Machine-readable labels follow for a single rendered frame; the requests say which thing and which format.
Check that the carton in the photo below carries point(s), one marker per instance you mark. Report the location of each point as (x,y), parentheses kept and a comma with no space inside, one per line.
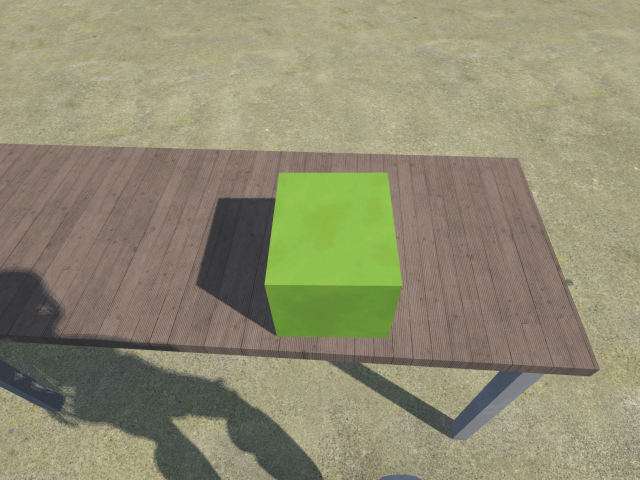
(333,267)

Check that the table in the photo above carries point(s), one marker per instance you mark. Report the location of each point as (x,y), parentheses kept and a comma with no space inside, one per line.
(166,249)

